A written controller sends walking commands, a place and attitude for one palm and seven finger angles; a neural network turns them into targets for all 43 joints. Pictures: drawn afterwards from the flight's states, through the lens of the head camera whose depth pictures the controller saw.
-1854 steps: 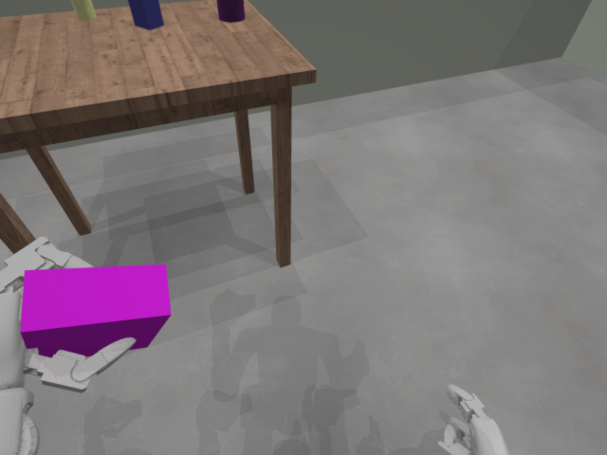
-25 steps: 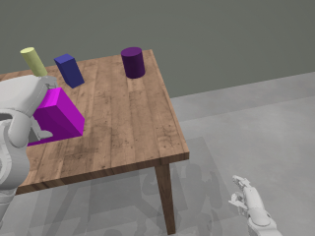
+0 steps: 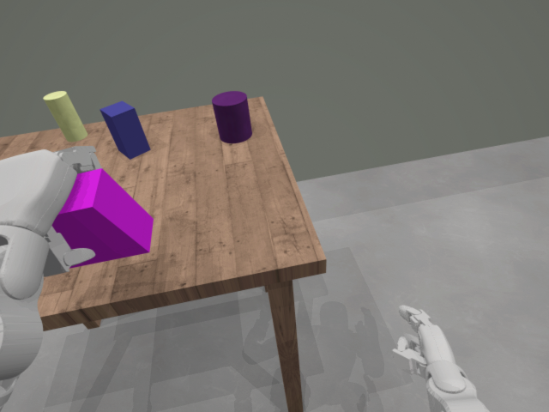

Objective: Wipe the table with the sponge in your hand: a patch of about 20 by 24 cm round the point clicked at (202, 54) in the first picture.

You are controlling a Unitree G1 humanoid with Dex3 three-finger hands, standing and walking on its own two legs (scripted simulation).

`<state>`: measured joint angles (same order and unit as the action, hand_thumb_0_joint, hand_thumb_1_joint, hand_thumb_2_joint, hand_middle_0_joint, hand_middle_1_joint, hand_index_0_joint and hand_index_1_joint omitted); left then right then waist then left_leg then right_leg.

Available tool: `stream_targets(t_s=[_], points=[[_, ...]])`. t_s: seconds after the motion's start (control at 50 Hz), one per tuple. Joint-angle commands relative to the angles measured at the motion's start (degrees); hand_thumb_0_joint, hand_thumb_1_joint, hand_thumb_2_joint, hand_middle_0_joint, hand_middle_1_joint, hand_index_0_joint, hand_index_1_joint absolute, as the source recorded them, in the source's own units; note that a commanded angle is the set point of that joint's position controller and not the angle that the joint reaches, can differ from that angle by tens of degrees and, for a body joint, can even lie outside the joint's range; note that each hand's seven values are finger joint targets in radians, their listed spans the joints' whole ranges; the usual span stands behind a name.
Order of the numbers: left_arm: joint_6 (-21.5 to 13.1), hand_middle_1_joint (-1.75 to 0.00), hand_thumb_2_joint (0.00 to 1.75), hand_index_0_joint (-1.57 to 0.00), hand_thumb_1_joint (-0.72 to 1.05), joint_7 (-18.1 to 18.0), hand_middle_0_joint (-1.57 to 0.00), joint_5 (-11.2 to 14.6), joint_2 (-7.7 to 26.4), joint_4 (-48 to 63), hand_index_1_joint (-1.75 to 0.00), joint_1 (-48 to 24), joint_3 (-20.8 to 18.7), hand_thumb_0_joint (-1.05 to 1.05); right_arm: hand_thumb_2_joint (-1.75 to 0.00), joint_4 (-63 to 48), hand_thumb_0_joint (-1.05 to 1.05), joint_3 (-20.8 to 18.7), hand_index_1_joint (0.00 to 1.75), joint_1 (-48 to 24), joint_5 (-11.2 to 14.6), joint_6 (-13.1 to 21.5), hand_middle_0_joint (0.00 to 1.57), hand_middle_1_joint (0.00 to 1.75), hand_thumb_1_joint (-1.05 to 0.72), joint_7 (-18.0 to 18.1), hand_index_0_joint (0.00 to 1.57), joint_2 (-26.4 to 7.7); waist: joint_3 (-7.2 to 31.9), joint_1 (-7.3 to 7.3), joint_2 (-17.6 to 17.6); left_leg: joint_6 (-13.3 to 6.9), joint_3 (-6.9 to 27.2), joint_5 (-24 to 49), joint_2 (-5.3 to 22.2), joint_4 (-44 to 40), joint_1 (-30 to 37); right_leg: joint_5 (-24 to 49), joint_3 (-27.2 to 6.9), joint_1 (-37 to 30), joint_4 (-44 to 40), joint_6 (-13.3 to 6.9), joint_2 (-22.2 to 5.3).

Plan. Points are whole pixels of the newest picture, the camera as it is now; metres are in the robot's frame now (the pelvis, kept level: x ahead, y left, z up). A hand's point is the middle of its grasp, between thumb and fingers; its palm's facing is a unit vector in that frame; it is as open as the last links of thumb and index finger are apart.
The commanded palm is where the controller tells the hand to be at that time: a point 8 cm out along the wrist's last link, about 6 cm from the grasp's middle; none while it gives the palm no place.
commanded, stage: bring the sponge back beside the body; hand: left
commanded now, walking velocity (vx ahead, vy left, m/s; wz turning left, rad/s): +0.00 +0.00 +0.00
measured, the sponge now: (85, 231) +0.22 +0.29 +0.21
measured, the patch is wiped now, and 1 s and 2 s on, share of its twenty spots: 1.00 1.00 1.00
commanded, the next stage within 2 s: step back with the hand held close in 0.46 s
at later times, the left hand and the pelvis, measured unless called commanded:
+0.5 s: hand (62, 223) +0.19 +0.27 +0.25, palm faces +0.37 -0.06 -0.93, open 9.5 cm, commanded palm +0.13 +0.29 +0.31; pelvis -0.01 +0.00 +0.00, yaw -1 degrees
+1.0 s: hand (96, 198) +0.20 +0.22 +0.28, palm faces +0.50 -0.77 -0.39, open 9.5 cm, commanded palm +0.13 +0.28 +0.29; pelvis -0.03 -0.01 -0.01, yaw +0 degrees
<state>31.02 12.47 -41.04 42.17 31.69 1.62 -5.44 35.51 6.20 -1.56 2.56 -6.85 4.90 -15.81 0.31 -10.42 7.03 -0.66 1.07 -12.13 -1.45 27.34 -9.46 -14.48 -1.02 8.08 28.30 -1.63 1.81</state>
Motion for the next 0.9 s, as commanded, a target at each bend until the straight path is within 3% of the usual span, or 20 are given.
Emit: stream_targets(t_s=[0.0,0.02,0.1,0.12,0.18,0.32,0.4,0.44,0.5,0.54,0.56,0.58,0.6,0.62,0.64,0.66,0.7,0.74,0.8,0.88], points=[[-0.33,-1.60,1.30,-1.20,0.10,-4.25,-1.20,-1.87,15.58,10.30,-1.60,-14.17,-12.00,0.00,-0.90,-11.83,0.00,-2.18,0.30,-17.43,0.39,3.65,0.20,0.30,-0.90,0.43,0.20,-3.86,8.06,-0.47,-0.35,0.09,1.39,5.08,-0.39,-4.40,0.74,0.59,-4.85,-0.26,-6.29,-1.65,0.46],[-0.79,-1.60,1.30,-1.20,0.10,-4.53,-1.20,-1.63,13.06,9.85,-1.60,-12.79,-10.29,0.00,-0.90,-11.87,0.00,-1.76,0.30,-15.63,0.21,3.64,0.20,0.30,-0.90,0.33,0.20,-3.62,8.13,-0.03,-2.71,0.06,0.53,5.04,-0.52,-4.54,0.72,-0.11,-3.47,-0.96,-5.98,-1.14,0.15],[-0.38,-1.60,1.30,-1.20,0.10,-5.51,-1.20,-1.42,14.77,11.37,-1.60,-13.16,-12.10,0.00,-0.90,-11.74,0.00,-2.21,0.30,-17.45,0.37,3.67,0.20,0.30,-0.90,0.41,0.20,-3.72,6.61,-0.29,0.21,0.26,1.22,2.95,-0.18,-4.83,0.51,-1.84,-4.91,0.70,-6.77,-1.61,0.57],[-0.79,-1.60,1.30,-1.20,0.10,-5.85,-1.20,-1.27,12.32,9.86,-1.60,-12.80,-10.27,0.00,-0.90,-11.64,0.00,-1.79,0.30,-15.50,0.16,3.83,0.20,0.30,-0.90,0.39,0.20,-3.64,6.58,0.06,-2.63,0.11,0.57,3.30,-0.43,-4.84,0.46,-1.95,-3.87,-0.04,-6.52,-1.16,0.35],[-1.50,-1.60,1.30,-1.20,0.10,-6.30,-1.20,-1.38,15.15,9.87,-1.60,-13.99,-12.00,0.00,-0.90,-11.12,0.00,-2.59,0.30,-15.57,-0.26,3.58,0.20,0.30,-0.90,0.54,0.20,-4.38,7.18,-0.22,-1.92,0.06,0.82,2.06,-0.54,-4.82,1.12,-2.77,-5.01,-0.07,-7.23,-1.22,0.15],[-1.15,-1.60,1.30,-1.20,0.10,-6.37,-1.20,-1.73,12.24,9.46,-1.60,-14.55,-9.68,0.00,-0.90,-11.54,0.00,-1.89,0.30,-16.26,0.01,4.67,0.20,0.30,-0.90,0.42,0.20,-3.53,7.06,-0.13,-2.14,0.09,0.43,2.02,-0.84,-4.82,0.52,-3.35,-4.81,-0.24,-7.13,-1.14,0.19],[-1.05,-1.60,1.30,-1.20,0.10,-6.29,-1.20,-1.67,14.35,11.27,-1.60,-14.84,-11.56,0.00,-0.90,-11.46,0.00,-2.17,0.30,-17.43,0.17,4.62,0.20,0.30,-0.90,0.34,0.20,-3.67,6.77,-0.07,0.15,0.26,1.16,0.47,-0.54,-5.30,0.69,-4.25,-6.18,0.28,-7.82,-1.57,0.58],[-1.15,-1.60,1.30,-1.20,0.10,-6.46,-1.20,-1.56,13.28,7.71,-1.60,-12.30,-11.13,0.00,-0.90,-10.81,0.00,-2.33,0.30,-15.41,-0.27,4.65,0.20,0.30,-0.90,0.38,0.20,-3.91,6.12,0.03,-3.30,0.10,0.46,1.53,-0.66,-4.70,0.61,-4.07,-5.59,0.27,-7.87,-1.07,0.25],[-1.04,-1.60,1.30,-1.20,0.10,-6.36,-1.20,-1.70,14.66,10.53,-1.60,-14.89,-11.66,0.00,-0.90,-11.46,0.00,-2.37,0.30,-17.23,0.17,4.52,0.20,0.30,-0.90,0.37,0.20,-3.90,6.29,-0.09,0.25,0.32,0.80,0.13,-0.54,-4.91,0.55,-5.06,-6.62,0.93,-8.12,-1.48,0.47],[-1.36,-1.60,1.30,-1.20,0.10,-6.57,-1.20,-1.50,13.39,8.65,-1.60,-13.25,-11.01,0.00,-0.90,-10.93,0.00,-2.41,0.30,-15.55,-0.11,4.58,0.20,0.30,-0.90,0.29,0.20,-3.95,7.00,-0.08,-1.49,0.17,0.59,1.93,-0.62,-4.95,0.89,-3.22,-5.29,-0.34,-7.42,-1.25,0.35],[-0.18,-1.60,1.30,-1.20,0.10,-5.83,-1.20,-1.79,0.29,-2.85,-1.60,-11.23,1.00,0.00,-0.90,-10.28,0.00,-1.71,0.30,-14.29,0.17,4.74,0.20,0.30,-0.90,0.54,0.20,-3.75,0.60,2.37,-3.99,0.19,-0.05,-0.96,-0.62,-5.75,-0.83,-5.04,-3.04,3.25,-8.54,-0.63,0.13],[-14.91,-1.60,1.30,-1.20,0.10,-12.02,-1.20,41.10,-1.71,12.82,-1.60,-22.71,-19.00,0.00,-0.90,-19.82,0.00,-4.87,0.30,-2.69,1.19,5.76,0.20,0.30,-0.90,-1.08,0.20,-4.43,-4.48,9.92,-13.65,-1.46,3.13,-12.42,0.64,2.86,-0.56,-11.35,-10.51,19.48,-16.66,-0.07,-2.03],[-20.35,-1.60,1.30,-1.20,0.10,-15.45,-1.20,40.38,4.94,7.37,-1.60,-17.79,-20.99,0.00,-0.90,-15.26,0.00,-2.32,0.30,-1.61,-0.53,6.50,0.20,0.30,-0.90,-0.88,0.20,-4.21,-2.14,9.01,-18.97,-1.95,3.22,-13.11,-1.35,8.33,1.48,-17.06,-13.94,22.76,-18.45,-1.96,-4.56],[-23.74,-1.60,1.30,-1.20,0.10,-17.23,-1.20,42.62,2.17,7.89,-1.60,-9.05,-23.00,0.00,-0.90,-14.56,0.00,-3.92,0.30,3.41,-0.74,6.17,0.20,0.30,-0.90,-0.15,0.20,-4.30,2.62,9.14,-22.77,-1.90,3.22,-9.82,-0.65,13.38,3.11,-13.27,-13.13,23.30,-16.98,-3.12,-9.41],[-26.19,-1.60,1.30,-1.20,0.10,-18.16,-1.20,43.30,0.93,14.16,-1.60,-6.28,-23.36,0.00,-0.90,-14.12,0.00,-3.93,0.30,4.22,-1.05,5.45,0.20,0.30,-0.90,-0.32,0.20,-3.83,7.38,9.56,-19.32,-1.67,2.66,-5.37,0.33,12.67,3.79,-4.38,-11.44,19.37,-13.29,-3.70,-11.30],[-28.69,-1.60,1.30,-1.20,0.10,-19.08,-1.20,44.00,1.33,19.76,-1.60,-5.47,-24.99,0.00,-0.90,-13.89,0.00,-4.01,0.30,4.07,-1.32,5.07,0.20,0.30,-0.90,-0.24,0.20,-4.01,10.41,10.26,-10.97,-1.32,2.33,1.22,2.35,7.31,3.53,6.04,-8.22,13.84,-7.40,-3.37,-11.19],[-32.85,-1.60,1.30,-1.20,0.10,-21.11,-1.20,45.02,2.99,24.93,-1.60,-2.88,-29.81,0.00,-0.90,-13.22,0.00,-5.08,0.30,2.23,-1.52,4.84,0.20,0.30,-0.90,-0.11,0.20,-5.65,12.95,8.57,5.50,-1.43,7.93,10.29,8.15,-1.65,0.66,13.33,-3.55,7.48,1.74,-0.87,-6.18],[-34.75,-1.60,1.30,-1.20,0.10,-21.89,-1.20,44.98,-1.39,21.19,-1.60,4.04,-29.22,0.00,-0.90,-13.60,0.00,-5.78,0.30,4.49,-1.72,5.01,0.20,0.30,-0.90,-0.21,0.20,-4.61,15.07,8.98,8.49,-1.93,9.57,26.97,9.99,-0.89,-2.50,13.34,-0.63,3.95,6.85,0.88,-3.80],[-37.43,-1.60,1.30,-1.20,0.10,-22.01,-1.20,44.76,-1.58,20.09,-1.60,2.63,-30.14,0.00,-0.90,-11.82,0.00,-6.81,0.30,5.18,-2.07,4.92,0.20,0.30,-0.90,-1.04,0.20,-4.22,13.81,9.45,5.58,-2.18,11.65,37.70,12.74,-1.70,-0.79,-1.94,0.45,7.69,9.26,1.74,-1.62],[-39.91,-1.60,1.30,-1.20,0.10,-21.67,-1.20,44.37,-2.55,15.38,-1.60,2.80,-30.86,0.00,-0.90,-10.66,0.00,-7.86,0.30,5.27,-2.19,5.96,0.20,0.30,-0.90,-1.70,0.20,-4.79,12.05,9.79,1.98,-2.47,10.64,26.41,12.26,-0.38,-8.90,3.27,-1.16,1.89,3.74,1.08,-2.33]])
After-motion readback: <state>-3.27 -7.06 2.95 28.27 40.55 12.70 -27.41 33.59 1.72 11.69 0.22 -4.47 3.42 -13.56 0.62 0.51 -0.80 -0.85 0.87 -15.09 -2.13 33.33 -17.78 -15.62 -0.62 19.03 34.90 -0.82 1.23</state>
